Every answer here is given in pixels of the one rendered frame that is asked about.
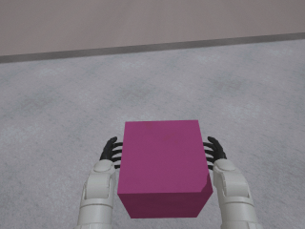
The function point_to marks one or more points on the robot left forearm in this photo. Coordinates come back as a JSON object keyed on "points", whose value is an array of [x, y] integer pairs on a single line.
{"points": [[95, 210]]}

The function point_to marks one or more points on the left robot hand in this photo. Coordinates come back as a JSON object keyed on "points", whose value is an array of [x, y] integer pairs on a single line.
{"points": [[108, 152]]}

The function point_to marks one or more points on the right robot hand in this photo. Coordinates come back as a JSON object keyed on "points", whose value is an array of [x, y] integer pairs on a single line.
{"points": [[217, 151]]}

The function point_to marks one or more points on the robot right forearm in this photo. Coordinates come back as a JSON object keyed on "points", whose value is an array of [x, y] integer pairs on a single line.
{"points": [[234, 197]]}

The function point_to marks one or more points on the carton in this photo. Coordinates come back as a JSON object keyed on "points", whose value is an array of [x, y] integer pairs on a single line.
{"points": [[164, 172]]}

